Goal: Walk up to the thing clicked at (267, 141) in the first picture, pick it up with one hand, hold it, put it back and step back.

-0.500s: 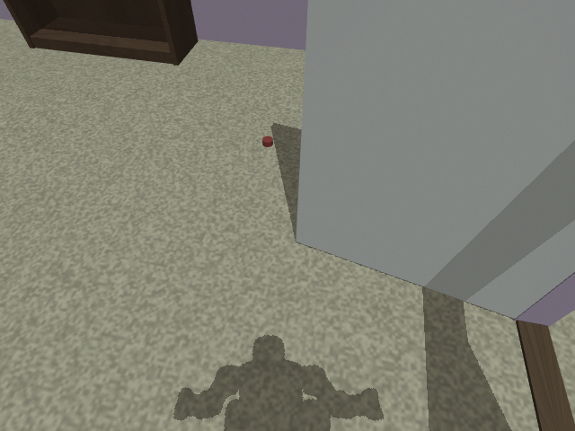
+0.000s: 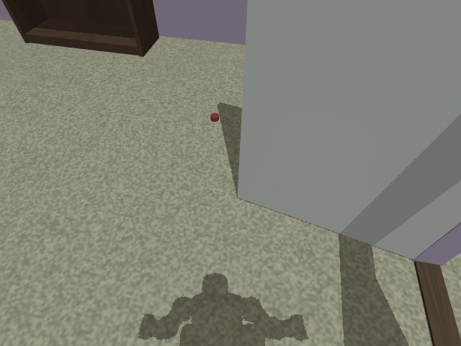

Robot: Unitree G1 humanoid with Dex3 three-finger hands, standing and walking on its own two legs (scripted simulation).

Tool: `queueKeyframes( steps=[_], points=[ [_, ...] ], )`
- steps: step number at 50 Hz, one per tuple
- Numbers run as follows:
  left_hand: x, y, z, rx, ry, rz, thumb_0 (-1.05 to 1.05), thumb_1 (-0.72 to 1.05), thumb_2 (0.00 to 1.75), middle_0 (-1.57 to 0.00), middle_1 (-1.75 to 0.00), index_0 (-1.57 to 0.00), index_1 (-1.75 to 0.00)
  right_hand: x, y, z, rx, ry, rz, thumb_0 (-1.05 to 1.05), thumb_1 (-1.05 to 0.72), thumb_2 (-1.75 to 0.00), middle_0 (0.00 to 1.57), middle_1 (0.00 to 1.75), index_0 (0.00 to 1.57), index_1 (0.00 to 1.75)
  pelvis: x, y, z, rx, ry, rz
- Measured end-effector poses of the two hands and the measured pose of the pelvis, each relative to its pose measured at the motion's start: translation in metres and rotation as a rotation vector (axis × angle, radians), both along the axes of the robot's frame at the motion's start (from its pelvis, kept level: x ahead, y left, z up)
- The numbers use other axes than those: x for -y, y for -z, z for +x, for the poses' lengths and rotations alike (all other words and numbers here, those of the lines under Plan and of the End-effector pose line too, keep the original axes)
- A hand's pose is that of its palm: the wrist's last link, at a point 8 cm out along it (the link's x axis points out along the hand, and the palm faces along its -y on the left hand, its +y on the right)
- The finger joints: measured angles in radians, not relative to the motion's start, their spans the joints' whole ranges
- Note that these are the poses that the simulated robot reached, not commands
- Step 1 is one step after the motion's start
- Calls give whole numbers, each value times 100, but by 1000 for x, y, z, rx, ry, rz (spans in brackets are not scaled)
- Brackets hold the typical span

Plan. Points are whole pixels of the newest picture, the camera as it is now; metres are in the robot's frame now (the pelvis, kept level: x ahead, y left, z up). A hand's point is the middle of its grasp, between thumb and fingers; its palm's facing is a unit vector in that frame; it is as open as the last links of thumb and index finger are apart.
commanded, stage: stand
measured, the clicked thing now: (214, 117) +1.59 +0.10 -0.77
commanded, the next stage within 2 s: walk up in 0.62 s
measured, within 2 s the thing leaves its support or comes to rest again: neither
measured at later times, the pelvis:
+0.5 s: pelvis +0.00 +0.00 +0.00, yaw +0 degrees
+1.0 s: pelvis -0.01 -0.06 -0.01, yaw +20 degrees
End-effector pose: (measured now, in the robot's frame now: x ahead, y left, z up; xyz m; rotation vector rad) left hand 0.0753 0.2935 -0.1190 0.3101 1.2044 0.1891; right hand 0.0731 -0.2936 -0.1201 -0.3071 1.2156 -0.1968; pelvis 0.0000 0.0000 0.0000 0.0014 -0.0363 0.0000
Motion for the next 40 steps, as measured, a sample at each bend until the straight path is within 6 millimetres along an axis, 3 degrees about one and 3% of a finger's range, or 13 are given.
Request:
queueKeyframes(
  steps=[32,36,40],
  points=[
    [-4,0,-8,-23,-23,2,1,90,89,-21,-30,-20,-30,-1,2,1,-14,-13,4,1,-90,-90,20,30,20,30,0,1,0,-7,-18,3],
    [-11,-1,-1,57,-96,15,1,90,89,-21,-30,-20,-30,8,4,0,-35,-70,-12,1,-90,-90,20,30,20,30,10,7,-8,-20,-107,18],
    [-7,-12,-4,138,-150,45,1,90,89,-21,-30,-20,-30,31,6,6,-75,-149,-51,1,-90,-90,21,30,21,30,29,10,-14,-42,-201,18]
  ],
)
